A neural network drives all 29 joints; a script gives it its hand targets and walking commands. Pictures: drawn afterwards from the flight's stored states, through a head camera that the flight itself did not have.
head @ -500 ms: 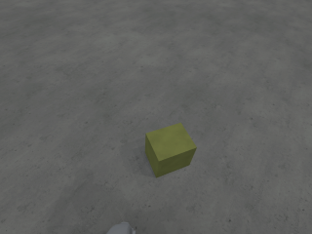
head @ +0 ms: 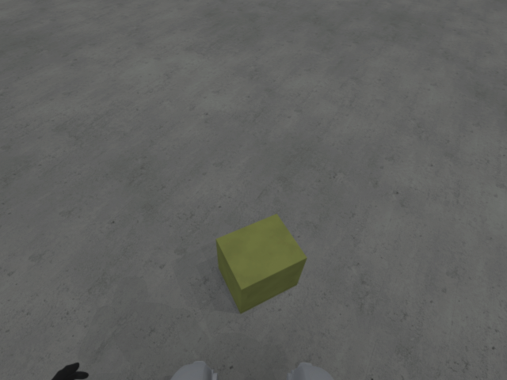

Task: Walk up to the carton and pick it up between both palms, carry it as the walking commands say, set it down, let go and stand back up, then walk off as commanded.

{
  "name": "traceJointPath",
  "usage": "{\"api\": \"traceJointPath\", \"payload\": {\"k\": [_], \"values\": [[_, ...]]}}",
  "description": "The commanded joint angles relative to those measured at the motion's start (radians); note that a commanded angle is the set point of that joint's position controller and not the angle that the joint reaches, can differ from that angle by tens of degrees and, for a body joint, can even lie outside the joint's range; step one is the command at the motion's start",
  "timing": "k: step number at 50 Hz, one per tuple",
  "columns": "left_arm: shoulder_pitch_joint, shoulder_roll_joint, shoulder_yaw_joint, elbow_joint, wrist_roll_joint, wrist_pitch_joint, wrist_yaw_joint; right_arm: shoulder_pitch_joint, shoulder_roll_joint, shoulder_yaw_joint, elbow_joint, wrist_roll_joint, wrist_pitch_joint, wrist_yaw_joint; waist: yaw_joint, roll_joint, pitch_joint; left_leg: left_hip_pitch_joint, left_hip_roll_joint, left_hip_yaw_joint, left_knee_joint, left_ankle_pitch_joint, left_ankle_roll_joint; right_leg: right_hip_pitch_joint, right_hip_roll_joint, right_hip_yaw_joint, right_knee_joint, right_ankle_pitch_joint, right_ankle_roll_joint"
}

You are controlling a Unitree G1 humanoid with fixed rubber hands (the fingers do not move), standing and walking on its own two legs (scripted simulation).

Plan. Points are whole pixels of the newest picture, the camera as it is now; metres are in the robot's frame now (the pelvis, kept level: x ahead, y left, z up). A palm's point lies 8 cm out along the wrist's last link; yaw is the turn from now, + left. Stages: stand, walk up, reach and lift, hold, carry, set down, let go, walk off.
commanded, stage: walk up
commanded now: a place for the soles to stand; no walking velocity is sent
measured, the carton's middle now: (258, 263) +0.61 -0.03 -0.61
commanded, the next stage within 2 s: none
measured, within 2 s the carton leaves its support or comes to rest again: neither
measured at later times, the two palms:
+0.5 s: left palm out of the picture +0.11 +0.29 -0.08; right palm out of the picture +0.14 -0.30 -0.07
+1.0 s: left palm (80, 351) +0.18 +0.27 -0.06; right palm out of the picture +0.04 -0.42 -0.05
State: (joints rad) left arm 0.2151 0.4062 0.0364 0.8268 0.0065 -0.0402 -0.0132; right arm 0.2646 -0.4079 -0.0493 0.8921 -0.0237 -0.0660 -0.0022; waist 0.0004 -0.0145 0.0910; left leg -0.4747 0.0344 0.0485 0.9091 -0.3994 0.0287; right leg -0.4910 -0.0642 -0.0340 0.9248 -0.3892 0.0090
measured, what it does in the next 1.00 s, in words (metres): lifts its right foot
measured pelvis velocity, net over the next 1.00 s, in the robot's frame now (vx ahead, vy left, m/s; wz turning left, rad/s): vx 0.05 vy -0.06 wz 0.08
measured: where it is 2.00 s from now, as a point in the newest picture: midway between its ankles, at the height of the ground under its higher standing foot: outside the picture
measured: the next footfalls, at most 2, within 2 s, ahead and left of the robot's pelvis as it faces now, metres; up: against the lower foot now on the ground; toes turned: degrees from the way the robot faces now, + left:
right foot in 1.04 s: +0.18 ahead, -0.25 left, +0.00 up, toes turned +5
left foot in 1.22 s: +0.17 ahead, +0.01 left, +0.00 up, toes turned +13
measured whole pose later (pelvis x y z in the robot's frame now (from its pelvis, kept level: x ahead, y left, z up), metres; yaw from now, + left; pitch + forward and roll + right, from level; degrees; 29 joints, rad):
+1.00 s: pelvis +0.05 -0.06 +0.03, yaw +5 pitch +0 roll +1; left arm 0.09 0.45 0.14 0.83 0.07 0.08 -0.13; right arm 0.36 -0.44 -0.10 1.06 -0.05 -0.08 -0.09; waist -0.05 -0.07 0.07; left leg -0.33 0.05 -0.06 0.66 -0.33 -0.06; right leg -0.50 -0.10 0.08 0.88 -0.45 -0.01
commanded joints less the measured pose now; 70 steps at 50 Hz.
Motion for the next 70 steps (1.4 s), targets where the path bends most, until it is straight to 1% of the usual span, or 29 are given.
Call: {"api": "traceJointPath", "payload": {"k": [1,2,4,6,7,12,23,37,38,39,40,43,45,48,50,51,52,53,54,55,57,58,60,61,62,63,64,67,70], "values": [[-0.025,0.184,0.041,-0.045,-0.016,-0.003,0.021,0.012,-0.331,-0.078,-0.056,-0.006,-0.022,-0.017,-0.012,0.213,-0.069,0.068,0.303,-0.546,-0.49,-0.102,0.187,-0.104,0.033,0.038,0.011,-0.12,-0.055],[-0.013,0.211,0.051,-0.015,-0.013,-0.003,0.024,-0.05,-0.314,-0.071,-0.063,-0.005,-0.022,-0.016,0.01,0.149,-0.057,0.032,0.306,-0.521,-0.454,-0.018,0.218,-0.031,0.025,0.053,0.022,-0.13,-0.047],[0.031,0.192,0.051,0.05,-0.013,-0.013,0.024,-0.12,-0.268,-0.044,-0.049,0.006,-0.014,-0.018,0.05,0.109,-0.087,-0.027,0.204,-0.32,-0.333,0.097,0.144,0.135,0.018,0.057,-0.138,0.021,-0.067],[-0.016,0.237,0.052,0.065,-0.002,-0.025,0.022,-0.101,-0.21,-0.027,-0.019,0.02,-0.006,-0.018,0.012,0.007,-0.099,-0.014,0.079,-0.156,-0.225,0.134,0.038,0.141,-0.064,0.232,-0.278,0.124,-0.121],[-0.054,0.24,0.049,0.073,-0.007,-0.024,0.021,-0.096,-0.211,-0.028,0.009,0.022,-0.006,-0.02,-0.008,-0.002,-0.114,0.065,0.061,-0.118,-0.221,0.119,0.023,0.1,-0.082,0.249,-0.296,0.164,-0.134],[-0.073,0.202,0.024,0.148,-0.016,-0.019,0.03,-0.154,-0.209,-0.019,0.069,0.024,-0.004,-0.016,0.013,0.042,-0.177,0.176,0.123,-0.157,-0.29,0.288,0.059,0.165,-0.03,0.132,-0.251,0.335,-0.083],[-0.175,0.177,-0.003,0.253,-0.01,-0.009,0.023,-0.274,-0.178,0.0,0.174,0.024,0.018,-0.006,0.0,-0.001,-0.144,0.278,0.103,-0.104,-0.457,0.159,0.02,0.185,-0.059,0.168,-0.473,0.236,-0.065],[-0.21,0.158,0.002,0.287,-0.008,0.002,0.01,-0.282,-0.168,0.007,0.221,0.018,0.015,0.0,0.005,0.003,-0.14,0.351,0.111,-0.083,-0.603,0.209,-0.003,0.275,-0.056,0.145,-0.593,0.255,-0.043],[-0.26,0.257,0.086,0.151,0.052,0.04,-0.034,-0.012,-0.31,-0.057,0.243,0.028,-0.006,-0.031,-0.058,-0.117,-0.142,0.394,0.156,-0.267,-0.62,-0.018,0.068,0.152,0.031,0.011,-0.378,-0.048,-0.05],[-0.282,0.207,0.077,0.093,0.059,0.064,-0.054,0.057,-0.386,-0.096,0.241,0.011,-0.012,-0.052,-0.09,0.049,-0.073,0.515,0.301,-0.481,-0.692,-0.185,0.16,-0.139,0.035,0.033,-0.171,-0.106,-0.035],[-0.293,0.185,0.083,0.04,0.073,0.077,-0.063,0.061,-0.395,-0.116,0.208,0.002,-0.021,-0.068,-0.094,0.086,-0.046,0.514,0.398,-0.595,-0.709,-0.218,0.226,-0.275,-0.035,0.13,-0.012,-0.079,-0.026],[-0.222,0.186,0.112,-0.021,0.065,0.087,-0.088,0.002,-0.333,-0.113,0.126,-0.005,-0.043,-0.097,-0.023,0.054,-0.092,0.419,0.335,-0.481,-0.619,-0.11,0.212,-0.245,-0.097,0.206,0.09,-0.013,-0.018],[-0.228,0.193,0.124,-0.065,0.068,0.093,-0.106,0.0,-0.345,-0.117,0.091,-0.019,-0.047,-0.101,-0.025,0.083,-0.079,0.269,0.286,-0.414,-0.595,-0.105,0.2,-0.146,-0.075,0.161,0.059,-0.061,-0.013],[-0.231,0.201,0.14,-0.111,0.063,0.103,-0.114,0.022,-0.378,-0.122,0.066,-0.029,-0.049,-0.109,-0.029,0.135,-0.069,0.112,0.256,-0.412,-0.536,-0.137,0.188,-0.043,-0.049,0.116,-0.003,-0.089,-0.02],[-0.146,0.195,0.149,-0.101,0.064,0.102,-0.109,-0.001,-0.378,-0.116,0.052,-0.03,-0.04,-0.108,0.023,0.129,-0.091,-0.014,0.208,-0.367,-0.448,-0.114,0.162,0.127,-0.007,0.05,-0.119,-0.044,-0.032],[-0.052,0.206,0.157,-0.079,0.068,0.098,-0.101,-0.031,-0.348,-0.101,0.038,-0.032,-0.033,-0.108,0.086,0.079,-0.117,-0.136,0.151,-0.301,-0.339,-0.084,0.132,0.3,0.033,0.003,-0.206,-0.02,-0.044],[0.079,0.257,0.177,-0.048,0.08,0.09,-0.088,-0.008,-0.27,-0.072,0.022,-0.039,-0.028,-0.11,0.153,-0.128,-0.141,-0.306,0.035,-0.175,-0.086,-0.088,0.085,0.476,0.02,0.068,-0.348,-0.176,-0.07],[0.084,0.367,0.187,-0.081,0.082,0.082,-0.077,0.01,-0.187,-0.04,-0.02,-0.029,-0.032,-0.115,0.155,-0.444,-0.107,-0.484,-0.113,-0.013,0.178,-0.273,0.02,0.432,-0.292,0.569,-0.677,-0.463,-0.18],[-0.012,0.364,0.183,-0.117,0.051,0.081,-0.072,-0.017,-0.257,-0.055,-0.001,-0.01,-0.023,-0.129,0.114,-0.259,-0.068,-0.397,-0.042,-0.092,0.303,-0.195,0.01,0.295,-0.331,0.607,-0.726,-0.513,-0.253],[-0.056,0.344,0.178,-0.127,0.04,0.086,-0.065,0.037,-0.29,-0.069,0.032,0.0,-0.031,-0.123,0.068,-0.217,-0.052,-0.318,-0.001,-0.077,0.287,-0.165,0.007,0.241,-0.313,0.537,-0.673,-0.469,-0.295],[-0.124,0.299,0.157,-0.144,0.035,0.091,-0.06,0.158,-0.317,-0.09,0.09,0.001,-0.039,-0.109,0.003,-0.221,-0.043,-0.133,0.042,-0.038,0.142,-0.123,-0.01,0.146,-0.252,0.356,-0.55,-0.337,-0.271],[-0.164,0.278,0.149,-0.159,0.044,0.095,-0.06,0.227,-0.316,-0.1,0.114,0.004,-0.038,-0.103,-0.028,-0.224,-0.046,0.007,0.021,0.002,0.062,-0.112,-0.005,0.061,-0.223,0.272,-0.499,-0.242,-0.265],[-0.228,0.242,0.131,-0.183,0.058,0.111,-0.06,0.446,-0.299,-0.124,0.162,0.0,-0.044,-0.104,-0.136,-0.117,-0.054,0.364,0.003,-0.022,-0.2,0.03,0.03,-0.178,-0.148,0.138,-0.23,-0.236,-0.209],[-0.21,0.155,0.106,-0.208,0.061,0.113,-0.057,0.517,-0.362,-0.15,0.15,-0.022,-0.051,-0.117,-0.17,0.117,-0.057,0.445,0.096,-0.296,-0.387,-0.162,0.078,-0.305,-0.059,0.027,0.083,-0.261,-0.131],[-0.23,0.146,0.102,-0.267,0.053,0.112,-0.054,0.414,-0.485,-0.168,0.068,-0.04,-0.057,-0.135,-0.145,0.294,-0.031,0.383,0.399,-1.004,-0.658,-0.321,0.199,-0.483,0.049,0.088,0.304,-0.262,-0.061],[-0.221,0.261,0.123,-0.246,0.063,0.121,-0.046,0.29,-0.489,-0.159,0.016,-0.006,-0.063,-0.144,-0.081,0.064,-0.038,0.352,0.443,-1.008,-0.599,-0.247,0.263,-0.445,-0.039,0.227,0.377,-0.189,-0.025],[-0.188,0.274,0.132,-0.216,0.051,0.119,-0.046,0.227,-0.465,-0.146,0.0,-0.004,-0.065,-0.151,-0.047,0.041,-0.022,0.298,0.395,-0.872,-0.52,-0.177,0.274,-0.417,-0.065,0.225,0.398,-0.138,-0.018],[-0.083,0.255,0.143,-0.166,0.057,0.113,-0.057,0.176,-0.399,-0.123,-0.017,-0.018,-0.065,-0.151,-0.005,0.134,-0.031,0.128,0.253,-0.526,-0.384,0.064,0.23,-0.272,-0.077,0.164,0.391,-0.059,-0.016],[-0.093,0.229,0.147,-0.192,0.044,0.11,-0.07,0.175,-0.41,-0.124,-0.032,-0.034,-0.068,-0.147,-0.007,0.185,-0.066,0.071,0.222,-0.439,-0.307,0.268,0.216,-0.174,-0.057,0.104,0.296,-0.108,-0.021]]}}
